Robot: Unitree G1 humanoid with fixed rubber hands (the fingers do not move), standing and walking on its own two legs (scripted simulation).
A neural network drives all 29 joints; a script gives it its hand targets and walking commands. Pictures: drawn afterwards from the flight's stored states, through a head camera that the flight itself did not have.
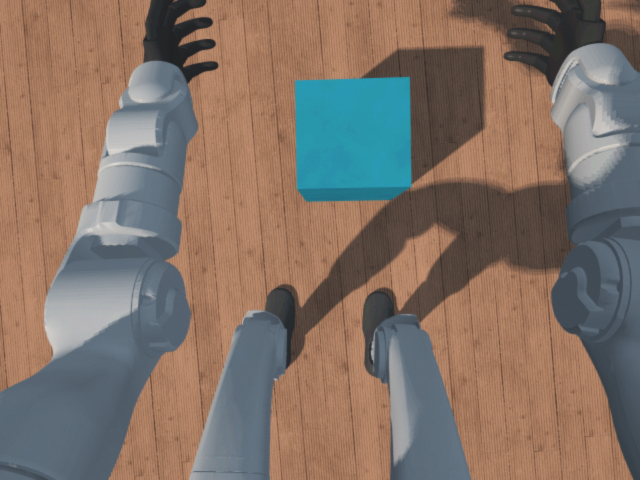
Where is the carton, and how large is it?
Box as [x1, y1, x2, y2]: [295, 77, 410, 201]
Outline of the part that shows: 409,77 295,80 297,189 306,201 391,199 410,186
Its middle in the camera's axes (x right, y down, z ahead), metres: +0.06 -0.20 +0.84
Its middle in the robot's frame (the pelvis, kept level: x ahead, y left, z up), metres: +0.56 -0.03 -0.53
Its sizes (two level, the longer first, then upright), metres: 0.210 0.200 0.250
